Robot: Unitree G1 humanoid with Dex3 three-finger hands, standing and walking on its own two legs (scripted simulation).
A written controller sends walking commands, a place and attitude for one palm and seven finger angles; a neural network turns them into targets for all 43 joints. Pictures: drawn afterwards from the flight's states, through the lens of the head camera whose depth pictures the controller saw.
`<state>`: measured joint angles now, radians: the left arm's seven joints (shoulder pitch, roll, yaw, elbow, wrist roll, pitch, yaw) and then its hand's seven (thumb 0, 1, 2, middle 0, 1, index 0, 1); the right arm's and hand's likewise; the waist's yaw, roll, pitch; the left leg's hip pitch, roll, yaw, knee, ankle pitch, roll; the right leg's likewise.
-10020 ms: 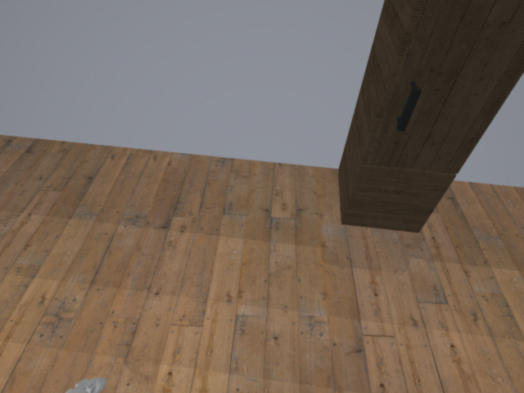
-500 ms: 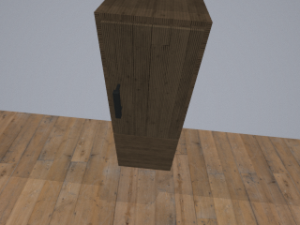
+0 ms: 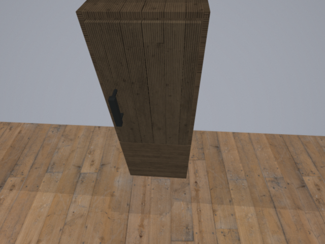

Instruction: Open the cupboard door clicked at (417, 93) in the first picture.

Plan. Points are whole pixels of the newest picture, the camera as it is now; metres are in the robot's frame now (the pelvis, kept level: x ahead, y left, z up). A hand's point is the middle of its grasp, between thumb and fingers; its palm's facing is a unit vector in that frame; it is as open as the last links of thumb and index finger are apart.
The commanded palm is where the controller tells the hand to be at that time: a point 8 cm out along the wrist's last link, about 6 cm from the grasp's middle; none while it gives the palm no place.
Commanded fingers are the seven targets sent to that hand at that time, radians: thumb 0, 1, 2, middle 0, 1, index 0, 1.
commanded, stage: come to a stop and stand still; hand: left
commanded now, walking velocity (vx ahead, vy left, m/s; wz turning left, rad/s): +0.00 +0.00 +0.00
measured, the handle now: (117, 108) +0.60 +0.22 -0.07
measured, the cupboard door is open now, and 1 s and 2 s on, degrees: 0 0 0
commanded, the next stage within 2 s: look again from close up in 0.32 s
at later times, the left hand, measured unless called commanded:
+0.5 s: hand out of the picture +0.00 +0.17 -0.17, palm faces +0.00 -0.98 -0.19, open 7.3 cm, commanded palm none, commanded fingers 0.00 0.90 0.90 -0.20 -0.30 -0.20 -0.30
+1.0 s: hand out of the picture +0.00 +0.23 -0.18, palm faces -0.04 -0.98 -0.18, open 7.3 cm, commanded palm none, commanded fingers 0.00 0.90 0.90 -0.20 -0.30 -0.20 -0.30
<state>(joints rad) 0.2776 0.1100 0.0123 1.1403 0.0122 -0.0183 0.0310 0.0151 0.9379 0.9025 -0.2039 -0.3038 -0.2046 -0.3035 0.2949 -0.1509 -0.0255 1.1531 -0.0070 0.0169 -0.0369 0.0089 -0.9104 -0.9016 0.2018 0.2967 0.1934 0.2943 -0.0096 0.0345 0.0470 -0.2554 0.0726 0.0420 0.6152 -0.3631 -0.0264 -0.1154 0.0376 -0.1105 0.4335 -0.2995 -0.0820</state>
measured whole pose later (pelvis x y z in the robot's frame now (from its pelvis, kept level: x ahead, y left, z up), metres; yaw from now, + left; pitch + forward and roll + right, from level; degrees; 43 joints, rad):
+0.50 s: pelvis +0.01 +0.01 +0.00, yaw -2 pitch -1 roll -1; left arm 0.32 0.10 0.00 1.12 0.02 -0.05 0.06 0.00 0.91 0.90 -0.20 -0.30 -0.20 -0.30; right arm 0.26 -0.16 -0.01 1.12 -0.01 0.01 -0.04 0.02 -0.93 -0.90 0.20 0.30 0.19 0.29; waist 0.01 0.03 0.05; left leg -0.25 0.07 0.05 0.62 -0.32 -0.01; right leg -0.11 0.06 -0.07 0.40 -0.28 -0.06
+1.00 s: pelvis -0.01 +0.06 +0.00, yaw -3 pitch +0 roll +0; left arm 0.32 0.16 0.00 1.07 0.02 0.00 0.03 0.00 0.91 0.90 -0.20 -0.30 -0.20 -0.30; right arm 0.33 -0.13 0.02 1.09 -0.01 -0.02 -0.02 0.01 -0.92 -0.90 0.20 0.30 0.20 0.29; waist 0.00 -0.01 0.02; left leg -0.24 -0.03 0.09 0.48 -0.23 0.06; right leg -0.19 -0.03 -0.03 0.50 -0.31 0.00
